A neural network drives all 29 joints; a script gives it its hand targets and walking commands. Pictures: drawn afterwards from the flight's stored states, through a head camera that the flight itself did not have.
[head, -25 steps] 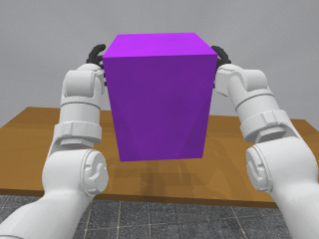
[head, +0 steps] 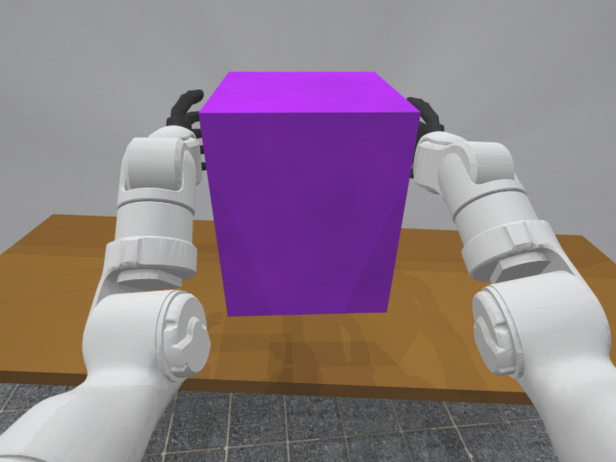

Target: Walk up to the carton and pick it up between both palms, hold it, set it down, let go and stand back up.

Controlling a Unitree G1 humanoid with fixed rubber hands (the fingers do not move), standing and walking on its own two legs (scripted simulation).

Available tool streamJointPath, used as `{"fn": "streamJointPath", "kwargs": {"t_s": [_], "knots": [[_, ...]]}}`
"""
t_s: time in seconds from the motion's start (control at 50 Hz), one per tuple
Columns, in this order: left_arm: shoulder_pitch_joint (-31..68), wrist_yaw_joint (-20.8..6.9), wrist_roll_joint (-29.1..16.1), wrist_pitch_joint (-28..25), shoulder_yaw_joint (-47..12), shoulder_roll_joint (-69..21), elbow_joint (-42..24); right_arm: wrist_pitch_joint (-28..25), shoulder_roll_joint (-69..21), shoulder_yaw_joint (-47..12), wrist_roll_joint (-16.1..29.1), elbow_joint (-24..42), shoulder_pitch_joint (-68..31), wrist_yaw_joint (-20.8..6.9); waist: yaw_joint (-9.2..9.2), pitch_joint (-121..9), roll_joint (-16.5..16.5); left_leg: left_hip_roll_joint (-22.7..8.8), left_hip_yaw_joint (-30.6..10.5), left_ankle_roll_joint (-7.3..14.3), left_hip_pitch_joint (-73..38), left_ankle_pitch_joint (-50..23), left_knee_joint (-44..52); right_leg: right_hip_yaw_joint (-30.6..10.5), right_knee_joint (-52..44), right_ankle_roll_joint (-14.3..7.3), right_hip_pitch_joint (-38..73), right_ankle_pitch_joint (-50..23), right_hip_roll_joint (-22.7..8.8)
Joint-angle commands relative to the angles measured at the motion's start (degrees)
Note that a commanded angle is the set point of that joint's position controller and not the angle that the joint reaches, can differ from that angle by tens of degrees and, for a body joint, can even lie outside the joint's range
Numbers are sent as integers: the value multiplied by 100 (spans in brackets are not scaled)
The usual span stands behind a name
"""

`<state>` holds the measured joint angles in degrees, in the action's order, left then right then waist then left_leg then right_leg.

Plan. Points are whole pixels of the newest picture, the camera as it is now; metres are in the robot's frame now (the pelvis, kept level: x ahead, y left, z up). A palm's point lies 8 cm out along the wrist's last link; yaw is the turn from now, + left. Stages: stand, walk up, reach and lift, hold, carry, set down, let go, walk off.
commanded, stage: hold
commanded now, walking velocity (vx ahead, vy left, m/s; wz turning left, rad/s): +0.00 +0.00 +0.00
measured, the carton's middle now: (305, 187) +0.38 +0.00 +0.27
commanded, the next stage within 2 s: none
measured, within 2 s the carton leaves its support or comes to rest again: neither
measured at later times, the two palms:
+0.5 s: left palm (184, 150) +0.37 +0.15 +0.32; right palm (426, 157) +0.36 -0.15 +0.32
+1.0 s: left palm (183, 149) +0.37 +0.15 +0.33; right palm (425, 156) +0.36 -0.14 +0.32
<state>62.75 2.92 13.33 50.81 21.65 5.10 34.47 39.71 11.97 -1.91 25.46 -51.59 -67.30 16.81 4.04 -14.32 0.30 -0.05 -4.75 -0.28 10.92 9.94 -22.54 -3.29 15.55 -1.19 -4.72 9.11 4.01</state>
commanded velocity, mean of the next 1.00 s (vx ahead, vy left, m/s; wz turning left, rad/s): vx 0.00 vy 0.00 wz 0.00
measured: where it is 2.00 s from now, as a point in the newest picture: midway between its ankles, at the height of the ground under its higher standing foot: outside the picture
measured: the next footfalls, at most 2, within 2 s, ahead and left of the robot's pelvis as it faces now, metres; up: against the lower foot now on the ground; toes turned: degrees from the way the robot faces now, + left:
none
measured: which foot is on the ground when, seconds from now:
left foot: down 0.00-1.00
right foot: down 0.00-1.00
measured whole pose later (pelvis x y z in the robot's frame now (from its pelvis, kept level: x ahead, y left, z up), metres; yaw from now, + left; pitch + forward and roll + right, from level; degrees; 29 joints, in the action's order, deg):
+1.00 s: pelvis +0.00 +0.00 +0.00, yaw +0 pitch -2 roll -2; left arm 61.7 2.6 13.4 51.0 21.1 5.0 32.8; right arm 40.0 12.0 -2.7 25.8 -49.9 -66.2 17.0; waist 4.5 -13.9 0.2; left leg 0.0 -5.1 -0.3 10.6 10.1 -22.5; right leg -3.1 15.0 -1.2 -4.0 9.1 4.1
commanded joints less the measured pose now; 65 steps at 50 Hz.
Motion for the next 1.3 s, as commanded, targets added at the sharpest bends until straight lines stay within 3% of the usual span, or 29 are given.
{"fn": "streamJointPath", "kwargs": {"t_s": [0.0, 0.1, 0.18, 0.24, 0.48, 0.58, 0.68, 0.76, 0.94, 1.18, 1.28], "knots": [[4417, -813, -1187, -542, -1799, -3580, -643, -193, -3855, -674, 1029, 1861, -5052, -764, 51, -1486, 227, 95, 70, -196, -774, -847, 183, -5, -237, 248, 17, -670, 23], [4398, -852, -1175, -550, -1764, -3488, -641, -162, -3808, -678, 1045, 1790, -4933, -726, 126, -1413, 188, 110, 64, -221, -839, -1027, 147, 4, -235, 281, 105, -919, 17], [4377, -864, -1183, -527, -1852, -3557, -792, -210, -3803, -737, 1092, 2061, -5034, -708, 106, -1573, 292, 111, 56, -259, -899, -1205, 89, 19, -208, 263, 196, -1037, 31], [4261, -852, -1169, -520, -1840, -3512, -867, -197, -3817, -841, 1158, 2160, -4977, -678, 88, -1578, 192, 133, 46, -262, -1030, -1454, 34, 22, -200, 314, 252, -1324, 45], [4302, -809, -1238, -473, -2071, -3667, -1179, -196, -3927, -912, 1182, 2425, -4996, -681, 117, -1673, 272, 119, 39, -260, -1026, -1374, 43, 35, -178, 297, 206, -1208, 60], [4309, -829, -1135, -472, -1867, -3564, -861, -169, -3953, -825, 1074, 2154, -5028, -707, 45, -1398, 109, 119, 75, -169, -851, -977, 163, 12, -247, 300, 67, -809, 26], [4291, -841, -1152, -483, -1850, -3534, -871, -159, -3951, -873, 1138, 2174, -4987, -685, 28, -1480, 145, 144, 80, -190, -902, -1153, 101, -4, -232, 321, 130, -1046, 22], [4291, -863, -1169, -470, -1931, -3603, -844, -154, -3818, -736, 1072, 2071, -4928, -672, 156, -1376, 294, 115, 65, -248, -889, -1031, 135, 11, -250, 275, 89, -916, 24], [4253, -835, -1168, -493, -1847, -3568, -803, -182, -3876, -802, 1092, 2155, -5025, -701, 53, -1490, 168, 121, 63, -203, -866, -1062, 132, 16, -235, 287, 132, -905, 38], [4294, -847, -1170, -475, -1941, -3598, -931, -178, -3849, -816, 1135, 2182, -4980, -686, 101, -1509, 272, 111, 45, -251, -931, -1205, 97, 21, -214, 279, 158, -1028, 38], [4301, -859, -1164, -484, -1896, -3542, -945, -163, -3910, -855, 1131, 2219, -4985, -680, 78, -1528, 142, 127, 60, -217, -922, -1210, 107, 16, -213, 306, 190, -1097, 37]]}}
